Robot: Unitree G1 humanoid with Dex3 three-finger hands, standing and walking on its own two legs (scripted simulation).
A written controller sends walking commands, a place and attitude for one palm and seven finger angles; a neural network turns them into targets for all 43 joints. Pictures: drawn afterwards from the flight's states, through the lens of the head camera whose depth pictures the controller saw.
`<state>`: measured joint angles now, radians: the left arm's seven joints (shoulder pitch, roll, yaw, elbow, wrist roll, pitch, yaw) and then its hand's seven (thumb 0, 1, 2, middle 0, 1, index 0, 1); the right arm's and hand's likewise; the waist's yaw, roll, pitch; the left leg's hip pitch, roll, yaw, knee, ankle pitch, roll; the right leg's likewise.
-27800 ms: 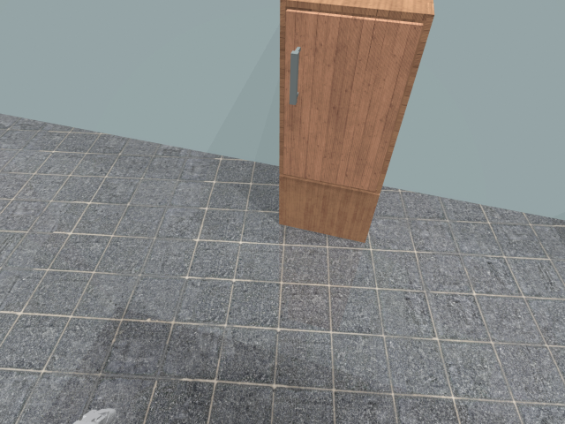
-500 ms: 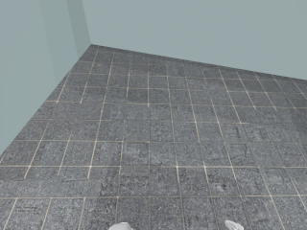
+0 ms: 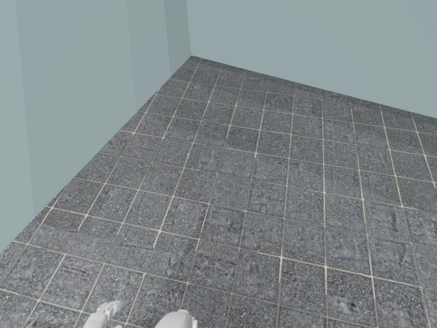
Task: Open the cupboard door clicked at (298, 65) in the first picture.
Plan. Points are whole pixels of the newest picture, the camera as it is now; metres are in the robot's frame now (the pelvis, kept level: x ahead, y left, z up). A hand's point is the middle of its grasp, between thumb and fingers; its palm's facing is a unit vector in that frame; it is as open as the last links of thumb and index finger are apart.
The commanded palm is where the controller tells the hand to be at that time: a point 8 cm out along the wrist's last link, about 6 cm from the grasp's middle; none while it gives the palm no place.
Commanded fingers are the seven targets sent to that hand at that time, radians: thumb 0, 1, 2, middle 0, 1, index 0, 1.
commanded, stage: turn to face it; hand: left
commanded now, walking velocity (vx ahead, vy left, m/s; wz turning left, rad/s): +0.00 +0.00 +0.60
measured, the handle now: out of the picture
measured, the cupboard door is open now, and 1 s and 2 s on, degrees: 47 47 47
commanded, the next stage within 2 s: none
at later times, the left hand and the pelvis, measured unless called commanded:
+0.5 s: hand out of the picture +0.06 +0.22 -0.16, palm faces +0.34 -0.90 -0.28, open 7.3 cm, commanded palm none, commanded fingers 0.00 0.90 0.90 -0.20 -0.30 -0.20 -0.30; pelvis +0.04 -0.02 -0.01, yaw +19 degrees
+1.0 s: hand out of the picture +0.01 +0.18 -0.18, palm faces +0.63 -0.74 -0.23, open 7.4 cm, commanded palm none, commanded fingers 0.00 0.90 0.90 -0.20 -0.30 -0.20 -0.30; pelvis +0.08 -0.03 -0.01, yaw +39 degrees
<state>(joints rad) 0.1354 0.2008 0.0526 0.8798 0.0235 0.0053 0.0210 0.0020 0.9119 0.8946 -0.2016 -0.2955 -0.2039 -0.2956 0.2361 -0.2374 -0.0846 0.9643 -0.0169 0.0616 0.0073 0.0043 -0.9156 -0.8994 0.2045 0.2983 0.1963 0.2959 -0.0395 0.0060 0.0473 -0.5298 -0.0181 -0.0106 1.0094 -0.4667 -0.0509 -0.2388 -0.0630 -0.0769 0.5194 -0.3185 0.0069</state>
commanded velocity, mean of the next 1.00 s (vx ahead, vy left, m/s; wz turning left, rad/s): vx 0.00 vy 0.00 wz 0.60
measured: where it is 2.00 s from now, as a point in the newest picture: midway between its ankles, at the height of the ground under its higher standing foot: outside the picture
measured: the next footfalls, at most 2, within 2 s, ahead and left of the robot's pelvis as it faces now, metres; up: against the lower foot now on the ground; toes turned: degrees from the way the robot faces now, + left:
left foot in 0.22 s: +0.07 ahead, +0.13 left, +0.00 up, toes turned +15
right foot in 0.54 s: +0.14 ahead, -0.14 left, +0.00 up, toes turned +18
